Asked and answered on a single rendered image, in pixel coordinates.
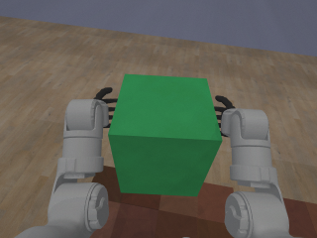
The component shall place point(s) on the robot right forearm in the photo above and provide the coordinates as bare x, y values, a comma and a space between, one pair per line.
248, 130

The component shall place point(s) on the right robot upper arm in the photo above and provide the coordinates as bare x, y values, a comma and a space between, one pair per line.
252, 214

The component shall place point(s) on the left robot hand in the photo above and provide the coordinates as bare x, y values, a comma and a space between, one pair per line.
100, 95

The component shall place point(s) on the right robot hand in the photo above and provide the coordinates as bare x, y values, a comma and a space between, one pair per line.
228, 105

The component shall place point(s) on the left robot upper arm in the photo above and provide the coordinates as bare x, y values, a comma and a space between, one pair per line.
76, 210

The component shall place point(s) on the carton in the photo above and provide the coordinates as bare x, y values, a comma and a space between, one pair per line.
164, 134

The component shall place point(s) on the robot left forearm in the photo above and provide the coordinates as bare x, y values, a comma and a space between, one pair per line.
84, 120

